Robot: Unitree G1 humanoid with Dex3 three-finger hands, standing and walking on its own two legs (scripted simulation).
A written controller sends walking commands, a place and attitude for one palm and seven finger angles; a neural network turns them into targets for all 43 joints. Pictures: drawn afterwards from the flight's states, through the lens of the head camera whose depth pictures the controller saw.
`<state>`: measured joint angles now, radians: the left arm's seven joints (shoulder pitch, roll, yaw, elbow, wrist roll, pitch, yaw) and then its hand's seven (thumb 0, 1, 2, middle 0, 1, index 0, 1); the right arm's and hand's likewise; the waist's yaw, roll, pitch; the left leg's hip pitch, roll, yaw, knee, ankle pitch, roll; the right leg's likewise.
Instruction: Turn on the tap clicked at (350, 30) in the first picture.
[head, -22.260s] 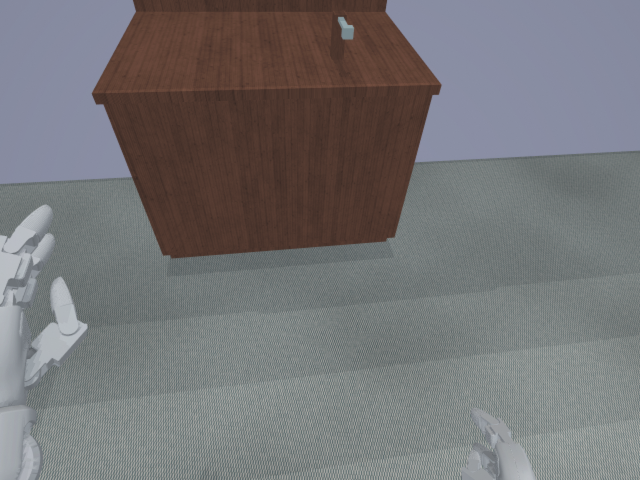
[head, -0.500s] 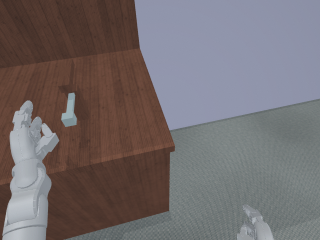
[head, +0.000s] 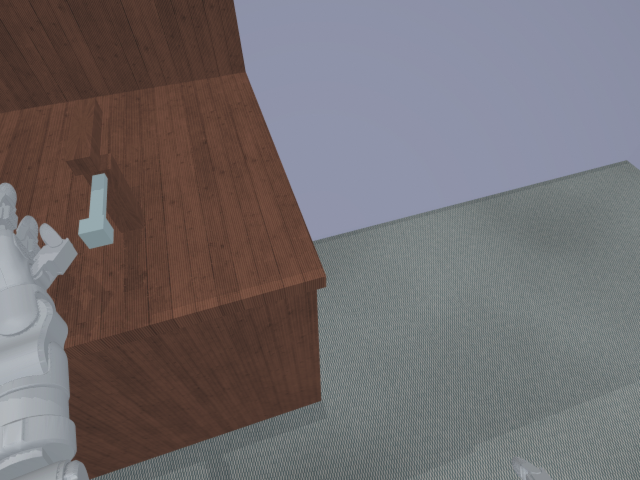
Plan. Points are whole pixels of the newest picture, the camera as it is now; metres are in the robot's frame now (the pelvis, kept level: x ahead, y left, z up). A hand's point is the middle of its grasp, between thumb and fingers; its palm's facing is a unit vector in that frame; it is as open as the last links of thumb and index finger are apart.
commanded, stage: reach beside the lever's end, fingers flat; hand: left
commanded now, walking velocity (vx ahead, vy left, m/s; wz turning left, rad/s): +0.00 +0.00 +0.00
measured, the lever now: (96, 231) +0.38 +0.30 +0.11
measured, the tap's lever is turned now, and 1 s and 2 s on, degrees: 0 1 27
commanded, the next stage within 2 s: push the lever round in 0.38 s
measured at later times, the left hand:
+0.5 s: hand (62, 250) +0.34 +0.32 +0.12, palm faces +0.55 -0.83 -0.07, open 7.8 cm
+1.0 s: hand (86, 246) +0.36 +0.30 +0.11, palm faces +0.57 -0.82 -0.08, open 7.8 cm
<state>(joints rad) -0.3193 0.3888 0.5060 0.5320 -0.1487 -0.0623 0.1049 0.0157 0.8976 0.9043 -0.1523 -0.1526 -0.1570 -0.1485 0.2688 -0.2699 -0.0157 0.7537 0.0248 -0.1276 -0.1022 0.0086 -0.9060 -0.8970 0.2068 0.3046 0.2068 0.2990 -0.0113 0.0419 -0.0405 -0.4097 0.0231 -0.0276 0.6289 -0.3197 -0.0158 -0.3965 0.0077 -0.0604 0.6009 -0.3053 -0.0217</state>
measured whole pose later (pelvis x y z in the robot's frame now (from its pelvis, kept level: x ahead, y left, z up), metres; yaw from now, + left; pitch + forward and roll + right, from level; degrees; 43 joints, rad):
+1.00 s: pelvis +0.00 +0.01 +0.00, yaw +0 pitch +5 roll -1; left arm -0.28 0.30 0.43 0.44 -0.13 -0.06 0.18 0.01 0.90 0.90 -0.15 -0.15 -0.16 -0.15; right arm 0.26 -0.24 -0.01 0.73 0.02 -0.09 -0.09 0.01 -0.91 -0.90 0.21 0.30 0.21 0.30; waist 0.00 0.05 -0.05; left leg -0.39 0.01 -0.02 0.63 -0.33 0.00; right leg -0.38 0.00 -0.05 0.59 -0.31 -0.01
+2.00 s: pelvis +0.00 +0.01 +0.00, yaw +1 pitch +5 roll -1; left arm -0.42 0.11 0.28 0.47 0.00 0.00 0.56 0.00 0.92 0.91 -0.15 -0.15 -0.16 -0.15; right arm 0.19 -0.21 -0.01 0.76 -0.02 -0.03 -0.07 0.01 -0.91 -0.90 0.21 0.30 0.21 0.30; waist 0.00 0.04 -0.07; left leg -0.40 0.01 -0.03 0.64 -0.32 -0.01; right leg -0.38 -0.01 -0.06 0.61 -0.31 -0.01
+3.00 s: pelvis +0.00 +0.00 -0.01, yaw +2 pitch +8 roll -1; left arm -0.70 0.02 0.32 0.72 0.10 0.03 0.90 -0.01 0.95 0.92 -0.15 -0.15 -0.10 -0.12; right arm 0.20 -0.21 -0.05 0.81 -0.08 0.01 0.00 0.01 -0.91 -0.90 0.21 0.30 0.21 0.30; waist -0.02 0.04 -0.10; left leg -0.49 0.01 -0.05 0.68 -0.33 -0.03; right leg -0.47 0.00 -0.08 0.66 -0.33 -0.03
